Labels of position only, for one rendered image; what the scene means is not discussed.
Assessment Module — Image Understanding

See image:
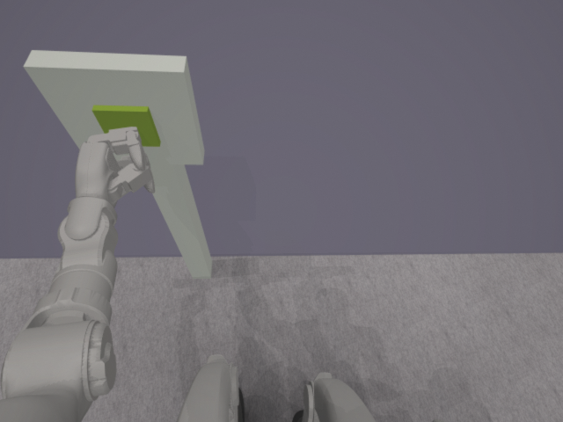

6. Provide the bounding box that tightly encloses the left robot thigh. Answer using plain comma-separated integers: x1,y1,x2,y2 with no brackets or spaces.
177,361,239,422

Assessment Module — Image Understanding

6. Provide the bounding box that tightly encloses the right robot thigh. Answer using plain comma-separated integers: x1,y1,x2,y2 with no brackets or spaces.
303,378,376,422

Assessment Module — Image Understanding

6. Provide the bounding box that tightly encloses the left robot hand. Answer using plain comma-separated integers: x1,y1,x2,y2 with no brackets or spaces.
75,127,155,208

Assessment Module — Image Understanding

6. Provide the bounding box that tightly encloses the panel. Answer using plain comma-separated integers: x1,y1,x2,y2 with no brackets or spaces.
24,50,212,279

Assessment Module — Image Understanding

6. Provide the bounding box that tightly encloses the button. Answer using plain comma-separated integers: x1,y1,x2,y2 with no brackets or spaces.
92,105,161,147

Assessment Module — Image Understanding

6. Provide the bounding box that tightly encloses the robot left upper arm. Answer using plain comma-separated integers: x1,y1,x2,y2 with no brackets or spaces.
0,320,117,422

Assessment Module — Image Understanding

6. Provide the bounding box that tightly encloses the robot left forearm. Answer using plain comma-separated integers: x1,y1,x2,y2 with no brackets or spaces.
1,196,118,399

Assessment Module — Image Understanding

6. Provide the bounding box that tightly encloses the robot thigh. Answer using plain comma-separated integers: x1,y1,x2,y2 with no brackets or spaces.
303,378,376,422
177,361,239,422

